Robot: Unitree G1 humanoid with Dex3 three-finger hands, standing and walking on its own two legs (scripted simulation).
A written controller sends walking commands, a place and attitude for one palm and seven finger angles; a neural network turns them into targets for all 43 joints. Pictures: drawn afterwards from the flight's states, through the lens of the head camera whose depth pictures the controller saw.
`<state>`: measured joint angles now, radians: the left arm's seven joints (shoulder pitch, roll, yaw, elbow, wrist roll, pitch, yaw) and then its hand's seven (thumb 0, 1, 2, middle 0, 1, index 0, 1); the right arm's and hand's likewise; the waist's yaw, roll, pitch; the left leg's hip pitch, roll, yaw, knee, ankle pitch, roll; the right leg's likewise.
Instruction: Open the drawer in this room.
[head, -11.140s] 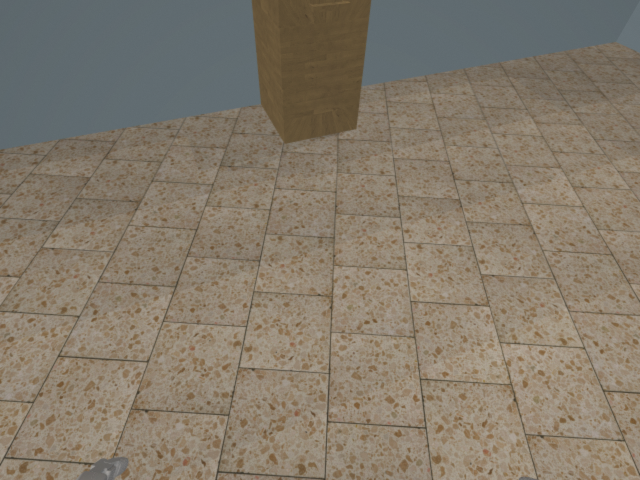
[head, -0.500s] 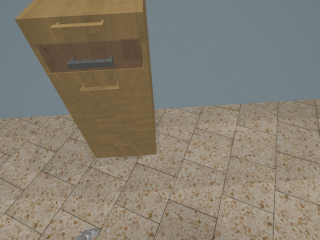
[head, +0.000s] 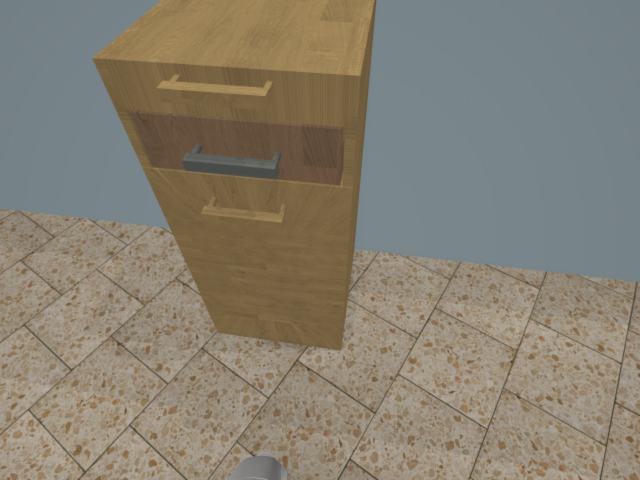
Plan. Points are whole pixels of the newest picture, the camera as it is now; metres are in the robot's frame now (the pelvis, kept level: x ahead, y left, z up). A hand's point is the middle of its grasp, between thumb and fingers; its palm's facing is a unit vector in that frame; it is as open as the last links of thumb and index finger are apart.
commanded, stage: take the last steps up to it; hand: left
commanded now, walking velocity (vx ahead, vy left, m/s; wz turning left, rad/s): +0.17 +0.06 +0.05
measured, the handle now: (234, 159) +0.62 +0.24 +0.03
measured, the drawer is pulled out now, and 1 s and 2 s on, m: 0.00 0.00 0.00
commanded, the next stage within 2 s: come to a stop and stand still in 0.04 s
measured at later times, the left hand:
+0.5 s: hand (199, 445) +0.19 +0.22 -0.17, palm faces +0.05 -0.96 -0.26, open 7.4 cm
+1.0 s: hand out of the picture +0.09 +0.16 -0.15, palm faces +0.10 -0.95 -0.29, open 7.4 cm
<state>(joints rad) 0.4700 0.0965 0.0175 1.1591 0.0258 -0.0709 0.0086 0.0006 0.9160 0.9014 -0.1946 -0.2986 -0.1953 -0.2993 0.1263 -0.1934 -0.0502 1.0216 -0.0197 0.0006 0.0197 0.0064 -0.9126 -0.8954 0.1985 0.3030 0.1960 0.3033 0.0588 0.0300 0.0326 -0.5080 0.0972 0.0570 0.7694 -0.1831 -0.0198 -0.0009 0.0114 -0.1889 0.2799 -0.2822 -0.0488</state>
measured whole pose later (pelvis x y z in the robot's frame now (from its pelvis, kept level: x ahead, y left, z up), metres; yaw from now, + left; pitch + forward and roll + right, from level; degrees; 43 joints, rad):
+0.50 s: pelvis +0.10 +0.01 -0.01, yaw +0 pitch -1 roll +1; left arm 0.14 0.22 0.07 0.98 0.02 0.04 0.03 0.00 0.91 0.90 -0.19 -0.30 -0.19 -0.30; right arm 0.15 -0.17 -0.04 1.05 -0.02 0.02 -0.04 0.00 -0.92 -0.89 0.21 0.30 0.20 0.30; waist 0.00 -0.02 0.10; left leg -0.20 0.05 0.11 0.47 -0.25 -0.01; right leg -0.40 -0.05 -0.02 0.85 -0.40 0.02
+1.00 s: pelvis +0.07 -0.04 +0.00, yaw +1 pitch +0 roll +4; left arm 0.25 0.16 0.04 1.00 0.03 0.02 0.02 0.00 0.90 0.90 -0.20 -0.30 -0.20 -0.30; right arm 0.18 -0.25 -0.06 1.03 -0.01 0.07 0.00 0.01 -0.91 -0.89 0.20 0.30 0.20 0.30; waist 0.04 0.02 0.07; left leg -0.31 0.02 -0.02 0.85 -0.40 -0.06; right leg -0.27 -0.06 -0.07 0.43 -0.18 -0.05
